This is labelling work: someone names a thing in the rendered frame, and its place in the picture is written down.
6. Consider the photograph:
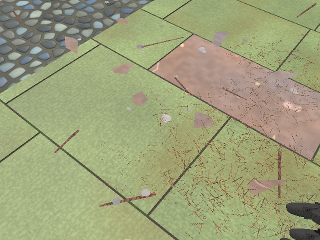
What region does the robot right hand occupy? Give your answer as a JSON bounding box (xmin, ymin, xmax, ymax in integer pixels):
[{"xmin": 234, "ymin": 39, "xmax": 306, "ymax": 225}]
[{"xmin": 280, "ymin": 202, "xmax": 320, "ymax": 240}]

